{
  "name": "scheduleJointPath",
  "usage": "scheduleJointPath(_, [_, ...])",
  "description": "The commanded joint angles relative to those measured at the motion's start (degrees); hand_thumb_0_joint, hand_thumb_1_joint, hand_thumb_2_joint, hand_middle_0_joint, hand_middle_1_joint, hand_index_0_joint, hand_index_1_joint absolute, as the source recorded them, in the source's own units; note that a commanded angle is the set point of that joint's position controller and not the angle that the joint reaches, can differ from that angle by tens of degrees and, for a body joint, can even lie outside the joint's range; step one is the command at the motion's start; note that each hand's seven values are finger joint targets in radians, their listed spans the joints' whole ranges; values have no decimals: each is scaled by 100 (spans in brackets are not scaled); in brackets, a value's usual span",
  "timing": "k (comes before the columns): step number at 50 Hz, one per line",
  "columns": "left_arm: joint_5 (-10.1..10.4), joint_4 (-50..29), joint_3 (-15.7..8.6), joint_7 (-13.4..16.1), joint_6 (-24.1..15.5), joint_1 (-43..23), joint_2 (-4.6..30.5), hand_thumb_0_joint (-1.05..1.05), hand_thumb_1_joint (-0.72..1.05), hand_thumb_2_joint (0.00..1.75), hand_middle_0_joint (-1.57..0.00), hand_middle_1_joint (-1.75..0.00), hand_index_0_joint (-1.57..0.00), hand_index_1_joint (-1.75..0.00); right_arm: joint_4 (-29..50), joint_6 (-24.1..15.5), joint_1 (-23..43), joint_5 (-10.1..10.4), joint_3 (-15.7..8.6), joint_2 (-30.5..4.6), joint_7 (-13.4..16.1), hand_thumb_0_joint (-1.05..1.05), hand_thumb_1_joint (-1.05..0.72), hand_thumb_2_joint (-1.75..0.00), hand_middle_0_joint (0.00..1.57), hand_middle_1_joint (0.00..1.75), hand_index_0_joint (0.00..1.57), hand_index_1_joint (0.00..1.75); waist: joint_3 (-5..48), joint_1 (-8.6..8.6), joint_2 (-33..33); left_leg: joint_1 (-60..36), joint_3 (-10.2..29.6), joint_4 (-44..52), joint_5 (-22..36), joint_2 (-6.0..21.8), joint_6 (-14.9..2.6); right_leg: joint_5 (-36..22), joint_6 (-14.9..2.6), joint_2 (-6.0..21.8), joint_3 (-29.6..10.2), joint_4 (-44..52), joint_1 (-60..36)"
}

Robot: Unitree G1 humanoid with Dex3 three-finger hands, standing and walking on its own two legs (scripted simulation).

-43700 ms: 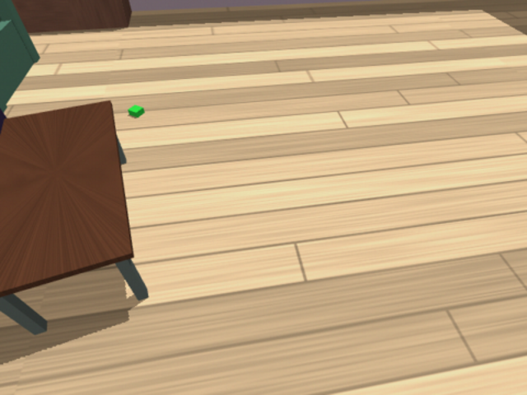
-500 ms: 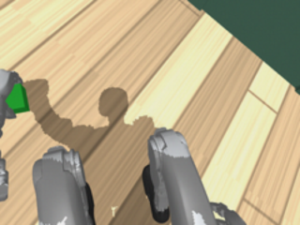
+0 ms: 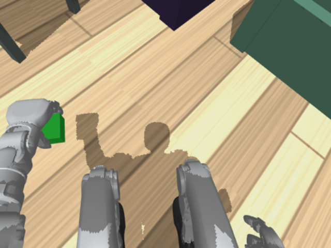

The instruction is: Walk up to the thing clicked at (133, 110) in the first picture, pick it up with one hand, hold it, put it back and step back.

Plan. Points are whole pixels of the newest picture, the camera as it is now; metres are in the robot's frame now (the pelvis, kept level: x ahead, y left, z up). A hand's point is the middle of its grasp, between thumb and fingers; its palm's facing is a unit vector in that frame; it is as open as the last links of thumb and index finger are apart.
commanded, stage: lift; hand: left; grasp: from above
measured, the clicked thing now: (47, 129) +0.43 +0.28 -0.14
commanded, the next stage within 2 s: hold in 1.04 s
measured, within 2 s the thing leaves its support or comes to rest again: neither
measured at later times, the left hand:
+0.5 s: hand out of the picture +0.36 +0.27 +0.12, palm faces -0.43 -0.11 -0.90, open 9.6 cm
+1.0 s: hand out of the picture +0.37 +0.25 +0.22, palm faces -0.43 -0.11 -0.90, open 9.6 cm
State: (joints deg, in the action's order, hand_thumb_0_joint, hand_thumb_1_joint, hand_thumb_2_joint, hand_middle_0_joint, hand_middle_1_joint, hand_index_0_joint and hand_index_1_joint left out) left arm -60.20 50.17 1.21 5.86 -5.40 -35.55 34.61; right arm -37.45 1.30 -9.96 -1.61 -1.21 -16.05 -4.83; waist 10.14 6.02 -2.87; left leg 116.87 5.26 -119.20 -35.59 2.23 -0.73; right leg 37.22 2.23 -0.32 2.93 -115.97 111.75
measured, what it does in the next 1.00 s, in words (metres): rises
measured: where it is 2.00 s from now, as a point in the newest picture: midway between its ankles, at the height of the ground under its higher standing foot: (151, 239)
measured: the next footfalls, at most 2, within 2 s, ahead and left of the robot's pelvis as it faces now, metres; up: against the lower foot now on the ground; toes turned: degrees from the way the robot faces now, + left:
none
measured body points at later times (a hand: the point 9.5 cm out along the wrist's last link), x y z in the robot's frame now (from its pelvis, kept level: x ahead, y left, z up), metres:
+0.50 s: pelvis +0.03 +0.00 +0.19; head +0.12 +0.02 +0.63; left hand +0.38 +0.27 +0.17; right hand +0.17 -0.25 +0.07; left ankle +0.10 +0.12 -0.40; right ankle +0.10 -0.13 -0.40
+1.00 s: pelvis +0.06 +0.00 +0.29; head +0.11 +0.01 +0.74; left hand +0.39 +0.26 +0.27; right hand +0.17 -0.25 +0.17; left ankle +0.09 +0.12 -0.40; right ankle +0.10 -0.13 -0.40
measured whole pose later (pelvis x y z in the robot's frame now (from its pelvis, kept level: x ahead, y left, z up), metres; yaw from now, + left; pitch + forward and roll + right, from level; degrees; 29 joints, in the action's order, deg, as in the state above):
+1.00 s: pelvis +0.06 +0.00 +0.29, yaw +3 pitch +11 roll -1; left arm -56.4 47.0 10.4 7.5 2.0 -18.9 22.5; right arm -41.6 -0.7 -14.9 1.9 -2.4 -13.6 2.8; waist 5.5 3.0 -2.2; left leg 42.3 -1.1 -53.7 -22.5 2.5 -0.3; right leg 22.6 1.7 0.2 -0.6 -51.7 40.2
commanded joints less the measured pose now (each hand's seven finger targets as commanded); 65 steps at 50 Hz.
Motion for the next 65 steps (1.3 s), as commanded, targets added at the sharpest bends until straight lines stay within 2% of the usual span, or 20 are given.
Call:
scheduleJointPath(1, [175,-1566,-447,173,145,-1511,1435,0,76,54,-116,-33,-114,-36,432,-57,-684,133,-439,-1139,218,0,-89,-90,20,30,20,30,3386,35,-940,-3423,58,2354,-213,-136,-102,-516,-347,-181,253,1795,-1989])
scheduleJointPath(5, [295,-2055,-409,125,343,-1214,1289,0,80,58,-119,-36,-117,-38,531,-19,-564,203,-441,-1017,347,0,-90,-90,20,30,20,30,3511,-9,-819,-3965,-94,2806,-43,-144,-90,-576,-329,-184,138,2416,-2687])
scheduleJointPath(8, [404,-2145,-321,71,489,-676,1089,0,78,56,-118,-35,-116,-37,513,-7,-448,257,-413,-948,465,0,-90,-90,20,30,20,30,3222,-66,-614,-4336,-91,3246,-53,-130,-82,-567,-306,-180,106,2854,-3118])
scheduleJointPath(12, [406,-2399,-252,-20,645,-352,989,0,80,58,-121,-34,-118,-37,484,11,-371,318,-393,-872,587,0,-90,-90,20,30,20,30,3036,-85,-586,-4971,-143,3738,312,-116,-64,-846,-304,-163,48,3339,-3677])
scheduleJointPath(13, [431,-2543,-73,-44,655,-386,794,0,81,57,-122,-34,-119,-37,495,6,-346,322,-372,-828,610,0,-89,-90,20,30,20,30,2987,-26,-651,-5106,-148,3892,345,-117,-56,-886,-306,-169,44,3471,-3824])
scheduleJointPath(14, [414,-2475,-151,-47,678,-296,880,0,80,59,-122,-34,-119,-38,461,-1,-363,337,-356,-823,638,0,-90,-90,20,30,20,30,2975,-95,-584,-5341,-173,3997,499,-119,-53,-978,-310,-173,26,3607,-4009])
scheduleJointPath(15, [433,-2429,-180,-56,688,-160,856,0,81,59,-122,-34,-119,-38,446,-6,-329,349,-347,-810,664,0,-89,-90,20,30,20,30,2875,-105,-557,-5479,-119,4162,539,-97,-40,-1003,-311,-172,32,3692,-4104])
scheduleJointPath(16, [428,-2459,-36,-72,696,-139,702,0,80,58,-122,-33,-119,-37,421,-17,-354,352,-336,-766,689,0,-90,-90,20,30,20,30,2765,-80,-493,-5654,-161,4268,681,-98,-38,-1087,-315,-178,18,3871,-4250])
scheduleJointPath(18, [389,-2310,-73,-62,707,-15,737,0,79,60,-121,-36,-118,-40,408,-44,-340,370,-318,-733,747,0,-90,-90,20,30,20,30,2429,-103,-377,-5807,-196,4586,594,-109,-41,-1032,-312,-186,-27,4240,-4602])
scheduleJointPath(21, [426,-2084,197,-67,684,120,362,0,80,62,-123,-36,-119,-40,381,-140,-316,380,-289,-654,801,0,-90,-90,20,30,20,30,1866,-33,-234,-5942,-223,5016,467,-126,-37,-893,-312,-187,-97,4727,-4934])
scheduleJointPath(23, [412,-1952,158,-43,671,219,415,0,79,59,-122,-33,-118,-38,345,-200,-311,395,-301,-661,832,0,-90,-90,20,30,20,30,1719,-123,-187,-6193,-240,5302,471,-132,-20,-858,-322,-183,-143,5022,-5208])
scheduleJointPath(33, [208,-1553,357,351,611,-112,112,0,74,56,-118,-33,-114,-37,184,-375,-459,370,-321,-615,869,0,-90,-90,20,30,20,30,1607,-184,-227,-7573,-273,6369,1290,-135,53,-1538,-323,-228,-199,6046,-6414])
scheduleJointPath(34, [220,-1573,275,404,620,-125,169,0,74,55,-119,-32,-115,-36,155,-380,-474,370,-346,-622,869,0,-90,-90,20,30,20,30,1619,-218,-269,-7683,-320,6441,1378,-144,54,-1598,-321,-215,-225,6153,-6535])
scheduleJointPath(36, [260,-1459,416,454,657,-287,49,0,76,56,-121,-30,-116,-35,145,-394,-453,360,-334,-613,859,0,-90,-90,20,30,20,30,1455,-184,-284,-7882,-321,6684,1417,-134,67,-1649,-312,-220,-219,6353,-6687])
scheduleJointPath(38, [246,-1246,367,480,704,-77,114,0,77,57,-122,-30,-117,-35,126,-395,-455,374,-351,-618,856,0,-89,-90,20,30,20,30,1343,-252,-105,-8004,-368,6839,1584,-168,53,-1762,-303,-225,-249,6586,-6972])
scheduleJointPath(41, [314,-1148,533,442,755,42,-111,0,76,58,-122,-27,-117,-33,148,-396,-480,376,-361,-591,829,0,-89,-90,20,30,20,30,1258,-275,-20,-8225,-440,7020,1902,-212,50,-2050,-286,-202,-304,6847,-7349])
scheduleJointPath(46, [395,-1096,476,378,774,226,-77,0,72,53,-120,-24,-115,-30,189,-388,-503,380,-384,-615,816,0,-90,-90,20,30,20,30,1125,-330,102,-8625,-463,7392,2194,-205,60,-2293,-280,-192,-279,7179,-7727])
scheduleJointPath(50, [378,-1318,496,354,678,38,-70,0,74,50,-122,-22,-117,-27,260,-374,-475,397,-382,-603,819,0,-90,-90,20,30,20,30,1057,-314,105,-8836,-532,7648,2124,-248,38,-2275,-264,-171,-344,7477,-7984])
scheduleJointPath(59, [311,-1489,550,403,717,58,-100,0,75,48,-120,-23,-116,-27,191,-330,-421,415,-400,-631,824,0,-89,-90,20,30,20,30,1049,-350,179,-9455,-590,8052,2602,-266,55,-2694,-254,-166,-363,7902,-8502])
scheduleJointPath(65, [308,-1467,630,207,742,52,-117,0,77,49,-121,-23,-118,-27,217,-290,-319,445,-419,-650,802,0,-89,-90,20,30,20,30,910,-382,116,-9689,-616,8280,2808,-266,60,-2842,-262,-185,-347,8091,-8742])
